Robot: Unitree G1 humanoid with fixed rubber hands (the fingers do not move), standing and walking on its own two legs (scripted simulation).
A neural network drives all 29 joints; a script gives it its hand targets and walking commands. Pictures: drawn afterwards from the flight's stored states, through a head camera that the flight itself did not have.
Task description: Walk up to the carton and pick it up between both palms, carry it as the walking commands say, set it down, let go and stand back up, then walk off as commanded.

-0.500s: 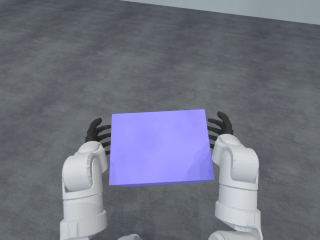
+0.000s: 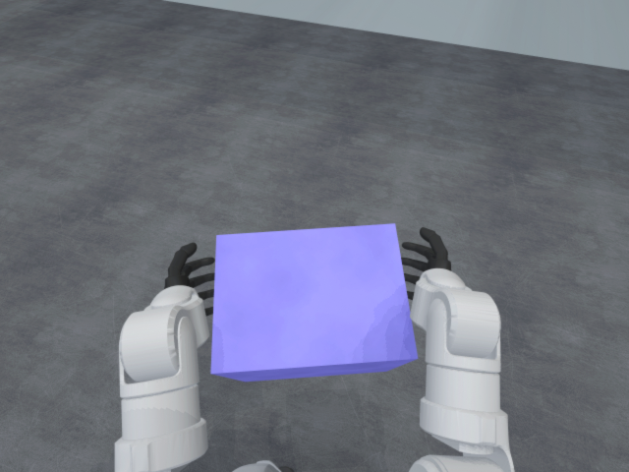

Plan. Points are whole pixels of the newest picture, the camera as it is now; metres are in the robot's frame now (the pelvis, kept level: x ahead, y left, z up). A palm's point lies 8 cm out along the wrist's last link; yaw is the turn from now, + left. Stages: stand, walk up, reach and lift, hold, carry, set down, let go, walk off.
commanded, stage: carry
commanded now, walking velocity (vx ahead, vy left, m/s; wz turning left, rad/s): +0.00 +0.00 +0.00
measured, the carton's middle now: (311, 311) +0.33 +0.00 -0.01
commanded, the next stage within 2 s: none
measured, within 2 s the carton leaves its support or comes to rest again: neither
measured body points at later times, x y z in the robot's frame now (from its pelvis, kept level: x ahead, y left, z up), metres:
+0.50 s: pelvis -0.01 +0.00 +0.00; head -0.03 -0.01 +0.45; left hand +0.28 +0.16 +0.09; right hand +0.30 -0.14 +0.09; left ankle +0.08 +0.09 -0.73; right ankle +0.00 -0.10 -0.73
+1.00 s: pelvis -0.01 +0.00 +0.00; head -0.04 -0.02 +0.45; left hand +0.28 +0.16 +0.09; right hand +0.30 -0.15 +0.10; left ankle +0.08 +0.09 -0.73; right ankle +0.00 -0.10 -0.73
